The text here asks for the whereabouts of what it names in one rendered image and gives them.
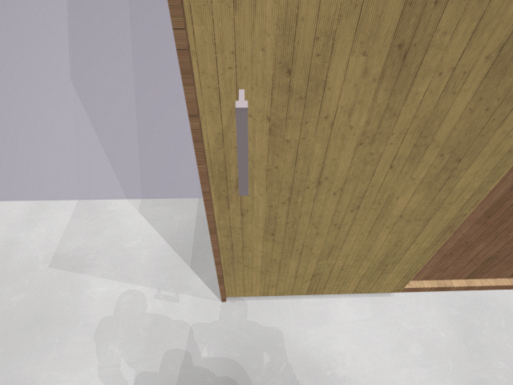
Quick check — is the wardrobe door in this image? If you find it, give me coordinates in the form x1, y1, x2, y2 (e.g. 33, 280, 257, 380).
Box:
411, 166, 513, 281
183, 0, 513, 297

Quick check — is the handle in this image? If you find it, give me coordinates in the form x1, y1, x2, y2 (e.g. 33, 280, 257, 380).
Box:
236, 89, 248, 196

